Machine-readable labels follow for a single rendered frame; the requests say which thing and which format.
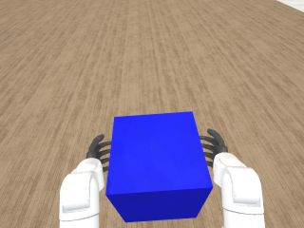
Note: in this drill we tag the left robot forearm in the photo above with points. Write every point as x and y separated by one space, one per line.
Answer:
80 197

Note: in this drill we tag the robot right hand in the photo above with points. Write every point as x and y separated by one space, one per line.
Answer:
218 146

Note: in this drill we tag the carton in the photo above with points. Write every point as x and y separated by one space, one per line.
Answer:
157 169

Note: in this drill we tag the robot left hand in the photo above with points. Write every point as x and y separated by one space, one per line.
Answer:
95 153

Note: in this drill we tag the right robot forearm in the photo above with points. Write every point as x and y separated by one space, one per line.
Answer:
241 192

